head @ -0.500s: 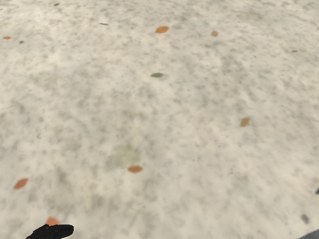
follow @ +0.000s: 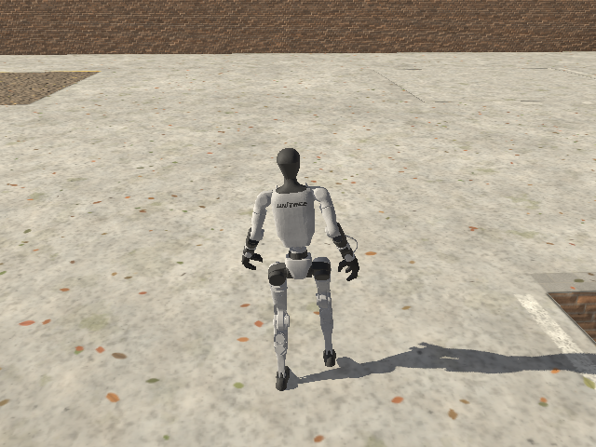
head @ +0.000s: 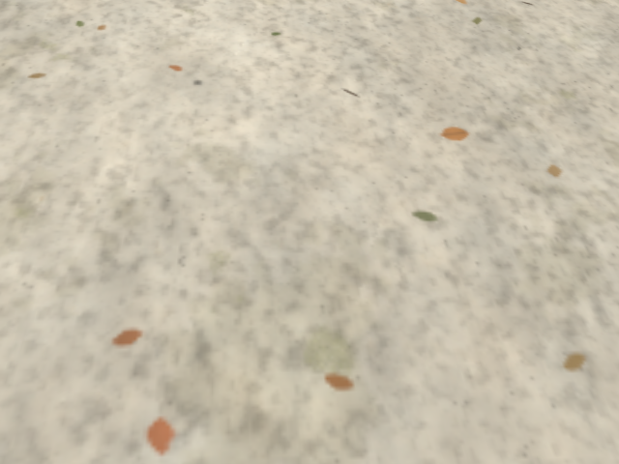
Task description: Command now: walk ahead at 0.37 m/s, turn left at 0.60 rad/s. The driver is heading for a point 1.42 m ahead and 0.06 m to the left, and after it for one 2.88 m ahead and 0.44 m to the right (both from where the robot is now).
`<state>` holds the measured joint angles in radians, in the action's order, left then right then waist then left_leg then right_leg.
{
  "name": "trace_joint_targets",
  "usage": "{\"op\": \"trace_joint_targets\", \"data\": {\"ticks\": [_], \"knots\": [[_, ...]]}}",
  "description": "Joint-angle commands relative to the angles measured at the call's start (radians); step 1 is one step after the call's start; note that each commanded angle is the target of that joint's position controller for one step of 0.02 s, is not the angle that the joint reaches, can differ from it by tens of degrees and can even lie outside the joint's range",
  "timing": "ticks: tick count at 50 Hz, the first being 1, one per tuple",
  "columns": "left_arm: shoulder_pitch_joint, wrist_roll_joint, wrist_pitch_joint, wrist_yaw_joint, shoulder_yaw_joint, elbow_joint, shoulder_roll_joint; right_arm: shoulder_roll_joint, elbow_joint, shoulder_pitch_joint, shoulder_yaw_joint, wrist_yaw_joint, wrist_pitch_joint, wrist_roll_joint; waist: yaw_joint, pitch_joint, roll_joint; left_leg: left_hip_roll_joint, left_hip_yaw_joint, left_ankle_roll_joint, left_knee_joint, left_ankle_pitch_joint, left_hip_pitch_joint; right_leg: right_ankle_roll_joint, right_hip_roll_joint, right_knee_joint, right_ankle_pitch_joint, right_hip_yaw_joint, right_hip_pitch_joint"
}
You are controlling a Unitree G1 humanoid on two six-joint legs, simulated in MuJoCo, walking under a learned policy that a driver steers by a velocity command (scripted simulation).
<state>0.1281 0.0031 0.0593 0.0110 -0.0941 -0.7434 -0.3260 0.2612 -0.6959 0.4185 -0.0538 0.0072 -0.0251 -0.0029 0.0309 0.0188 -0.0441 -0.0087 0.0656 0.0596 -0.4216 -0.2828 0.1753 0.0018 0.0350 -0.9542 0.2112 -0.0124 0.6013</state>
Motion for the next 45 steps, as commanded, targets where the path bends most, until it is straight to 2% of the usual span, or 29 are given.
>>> {"op": "trace_joint_targets", "data": {"ticks": [1, 5, 8, 10, 13, 14, 15, 16, 17, 18, 19, 20, 21, 22, 23, 26, 28, 31, 33, 36, 37, 38, 39, 40, 41, 42, 43, 44, 45], "knots": [[-0.128, -0.005, 0.034, 0.006, -0.016, 0.085, -0.066, 0.167, 0.069, -0.019, -0.042, 0.018, -0.034, -0.002, -0.005, -0.050, 0.164, 0.203, 0.283, 0.147, 0.260, -0.003, -0.133, 0.023, 0.004, 0.085, -0.165, -0.033, 0.199], [-0.208, 0.004, 0.040, 0.018, -0.003, 0.103, -0.039, 0.178, 0.039, 0.039, -0.048, 0.027, -0.032, -0.011, 0.030, -0.073, 0.186, 0.175, 0.237, 0.132, 0.241, 0.079, -0.113, 0.044, -0.027, 0.277, -0.245, -0.034, 0.122], [-0.288, 0.010, 0.049, 0.031, 0.007, 0.133, -0.030, 0.186, 0.014, 0.079, -0.052, 0.028, -0.024, -0.022, 0.064, -0.103, 0.188, 0.183, 0.261, 0.140, 0.211, 0.113, -0.115, 0.046, -0.039, 0.371, -0.222, -0.031, 0.095], [-0.310, 0.013, 0.058, 0.040, 0.009, 0.148, -0.035, 0.190, 0.004, 0.087, -0.054, 0.030, -0.016, -0.029, 0.070, -0.109, 0.187, 0.193, 0.290, 0.141, 0.175, 0.152, -0.125, 0.038, -0.047, 0.419, -0.192, -0.028, 0.064], [-0.245, 0.016, 0.071, 0.043, 0.000, 0.140, -0.065, 0.203, 0.002, 0.053, -0.060, 0.034, -0.005, -0.028, 0.033, -0.084, 0.224, 0.211, 0.326, 0.118, 0.118, 0.265, -0.125, 0.010, -0.057, 0.458, -0.138, -0.016, -0.074], [-0.187, 0.014, 0.075, 0.040, -0.008, 0.126, -0.080, 0.196, 0.003, 0.040, -0.058, 0.034, -0.003, -0.025, 0.005, -0.058, 0.239, 0.207, 0.320, 0.107, 0.077, 0.377, -0.129, -0.009, -0.067, 0.473, -0.122, 0.005, -0.155], [-0.084, 0.007, 0.077, 0.032, -0.022, 0.099, -0.105, 0.176, 0.006, 0.024, -0.050, 0.032, -0.004, -0.022, -0.048, 0.006, 0.230, 0.163, 0.279, 0.082, -0.030, 0.535, -0.118, -0.042, -0.077, 0.516, -0.147, 0.027, -0.308], [0.063, -0.006, 0.079, 0.025, -0.034, 0.077, -0.146, 0.140, 0.021, 0.007, -0.036, 0.026, -0.007, -0.009, -0.118, 0.140, 0.200, 0.110, 0.235, 0.047, -0.239, 0.541, -0.020, -0.102, 0.012, 0.483, -0.157, -0.045, -0.568], [0.239, -0.028, 0.074, 0.017, -0.053, 0.052, -0.230, 0.062, 0.041, 0.089, -0.012, 0.026, -0.016, -0.003, -0.131, 0.346, -0.037, -0.012, 0.151, -0.023, -0.615, 0.226, 0.296, -0.235, 0.251, 0.459, -0.074, -0.403, -0.979], [0.291, -0.013, 0.068, 0.032, -0.046, 0.006, -0.197, 0.058, 0.029, 0.168, -0.005, 0.026, -0.032, -0.034, -0.100, 0.405, -0.304, -0.084, 0.152, -0.050, -0.844, -0.292, 0.505, -0.323, 0.383, 0.631, 0.106, -0.788, -1.067], [0.224, 0.009, 0.062, 0.028, -0.023, 0.017, -0.118, 0.153, 0.020, 0.085, -0.027, 0.021, -0.040, -0.053, -0.109, 0.216, -0.174, -0.015, 0.163, -0.049, -0.929, -0.242, 0.602, -0.286, 0.353, 0.669, 0.218, -0.699, -0.931], [0.171, 0.007, 0.052, 0.020, -0.012, 0.023, -0.079, 0.171, 0.036, -0.031, -0.028, 0.017, -0.043, -0.044, -0.113, 0.098, -0.072, 0.031, 0.115, -0.041, -0.916, -0.162, 0.600, -0.253, 0.307, 0.671, 0.174, -0.527, -0.783], [0.129, -0.003, 0.045, 0.017, -0.003, 0.019, -0.063, 0.156, 0.051, -0.100, -0.026, 0.014, -0.048, -0.027, -0.089, 0.016, -0.009, 0.061, 0.086, -0.036, -0.860, -0.106, 0.570, -0.239, 0.262, 0.699, 0.067, -0.422, -0.638], [0.102, -0.013, 0.046, 0.015, 0.006, 0.018, -0.041, 0.147, 0.056, -0.123, -0.030, 0.010, -0.047, -0.014, -0.061, -0.014, -0.012, 0.093, 0.077, -0.032, -0.802, -0.068, 0.533, -0.229, 0.224, 0.724, -0.009, -0.351, -0.554], [0.090, -0.017, 0.048, 0.013, 0.009, 0.015, -0.038, 0.126, 0.052, -0.110, -0.027, 0.004, -0.045, -0.016, -0.038, -0.022, -0.036, 0.108, 0.066, -0.030, -0.770, -0.049, 0.492, -0.228, 0.204, 0.750, -0.055, -0.309, -0.504], [0.107, 0.004, 0.059, 0.010, 0.004, -0.010, -0.064, 0.072, 0.063, -0.137, -0.008, -0.002, -0.041, -0.009, -0.022, -0.044, -0.042, 0.130, 0.022, -0.048, -0.642, -0.017, 0.501, -0.255, 0.203, 0.805, -0.196, -0.220, -0.450], [0.118, 0.010, 0.057, 0.006, -0.001, -0.019, -0.089, 0.059, 0.085, -0.202, 0.004, -0.007, -0.049, 0.003, -0.035, -0.053, -0.024, 0.136, -0.003, -0.059, -0.512, 0.087, 0.501, -0.250, 0.189, 0.821, -0.258, -0.154, -0.444], [0.147, 0.021, 0.046, 0.005, -0.001, -0.029, -0.110, 0.047, 0.107, -0.311, 0.014, -0.024, -0.064, -0.005, -0.074, -0.066, -0.021, 0.101, -0.049, -0.057, -0.287, 0.271, 0.413, -0.206, 0.140, 0.819, -0.270, -0.060, -0.419], [0.201, 0.028, 0.039, 0.005, -0.003, -0.047, -0.129, 0.057, 0.126, -0.373, 0.013, -0.034, -0.066, -0.014, -0.098, -0.069, -0.024, 0.082, -0.058, -0.053, -0.209, 0.322, 0.380, -0.194, 0.163, 0.812, -0.256, -0.065, -0.456], [0.239, 0.033, 0.020, 0.001, -0.007, -0.070, -0.148, 0.088, 0.151, -0.415, 0.001, -0.045, -0.068, -0.017, -0.090, -0.076, -0.027, 0.062, -0.057, -0.020, -0.131, 0.263, 0.372, -0.168, 0.213, 0.762, -0.311, -0.076, -0.566], [0.241, 0.032, 0.013, -0.001, -0.008, -0.074, -0.157, 0.104, 0.149, -0.394, -0.007, -0.046, -0.068, -0.015, -0.070, -0.059, -0.032, 0.046, -0.070, -0.006, -0.113, 0.231, 0.327, -0.156, 0.216, 0.718, -0.400, -0.070, -0.595], [0.231, 0.032, 0.006, -0.004, -0.007, -0.074, -0.163, 0.126, 0.133, -0.323, -0.021, -0.044, -0.068, -0.011, -0.020, -0.014, -0.034, 0.018, -0.096, 0.015, -0.084, 0.220, 0.217, -0.137, 0.198, 0.619, -0.547, -0.041, -0.601], [0.236, 0.026, 0.002, -0.007, 0.002, -0.074, -0.144, 0.166, 0.092, -0.184, -0.045, -0.037, -0.064, -0.008, 0.049, 0.071, -0.022, -0.004, -0.115, 0.043, -0.075, 0.221, 0.017, -0.112, 0.153, 0.442, -0.639, -0.001, -0.555], [0.235, 0.000, 0.004, -0.011, 0.025, -0.049, -0.094, 0.237, 0.062, -0.005, -0.068, -0.025, -0.058, 0.001, 0.121, 0.209, 0.060, 0.156, 0.057, 0.105, -0.112, 0.243, -0.270, -0.072, 0.105, 0.144, -0.424, 0.039, -0.369], [0.363, -0.001, 0.023, -0.004, 0.066, -0.023, 0.034, 0.334, 0.048, 0.042, -0.083, -0.026, -0.055, 0.008, 0.046, 0.353, 0.339, 0.405, 0.563, 0.274, -0.004, 0.032, -0.573, -0.012, -0.073, -0.229, 0.257, 0.028, 0.005], [0.302, 0.020, 0.041, 0.001, 0.045, -0.038, -0.068, 0.230, 0.050, 0.058, -0.059, -0.028, -0.055, -0.004, 0.091, 0.363, 0.261, 0.395, 0.678, 0.262, 0.088, -0.070, -0.567, -0.021, -0.043, -0.343, 0.358, -0.099, 0.119], [0.207, 0.043, 0.051, 0.006, 0.030, -0.004, -0.115, 0.196, 0.053, -0.010, -0.044, -0.028, -0.058, -0.004, 0.083, 0.207, 0.217, 0.362, 0.524, 0.221, 0.099, -0.022, -0.455, -0.032, 0.005, -0.362, 0.285, -0.081, 0.190], [0.153, 0.036, 0.054, 0.003, 0.035, 0.008, -0.105, 0.175, 0.059, -0.076, -0.036, -0.028, -0.059, -0.002, 0.055, 0.130, 0.140, 0.321, 0.408, 0.201, 0.109, 0.093, -0.322, -0.033, 0.049, -0.318, 0.200, -0.058, 0.169], [0.126, 0.015, 0.050, 0.000, 0.032, 0.011, -0.098, 0.150, 0.063, -0.137, -0.027, -0.031, -0.060, 0.007, 0.022, 0.062, 0.111, 0.289, 0.319, 0.193, 0.129, 0.283, -0.192, -0.022, 0.071, -0.260, 0.156, -0.049, 0.124]]}}
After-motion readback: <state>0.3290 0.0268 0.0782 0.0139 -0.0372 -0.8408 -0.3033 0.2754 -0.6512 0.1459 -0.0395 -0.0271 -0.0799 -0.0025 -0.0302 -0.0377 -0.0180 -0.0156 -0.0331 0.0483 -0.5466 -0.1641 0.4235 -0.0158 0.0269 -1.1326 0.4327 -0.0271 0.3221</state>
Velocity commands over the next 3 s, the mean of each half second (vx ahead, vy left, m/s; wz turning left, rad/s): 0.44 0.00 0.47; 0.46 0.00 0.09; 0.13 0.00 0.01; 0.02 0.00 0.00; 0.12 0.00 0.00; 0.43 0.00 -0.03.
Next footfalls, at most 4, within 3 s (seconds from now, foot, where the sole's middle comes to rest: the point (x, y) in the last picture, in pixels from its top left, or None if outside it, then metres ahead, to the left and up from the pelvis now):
0.32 right None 0.32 -0.12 -0.78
0.80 left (185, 441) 0.56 0.20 -0.78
1.22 right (270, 348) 0.79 0.03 -0.78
1.48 left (166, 401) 0.65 0.25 -0.78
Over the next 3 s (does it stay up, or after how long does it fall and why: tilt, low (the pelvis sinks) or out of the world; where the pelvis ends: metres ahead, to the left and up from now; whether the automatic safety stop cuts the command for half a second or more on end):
stays up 0.96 0.23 -0.03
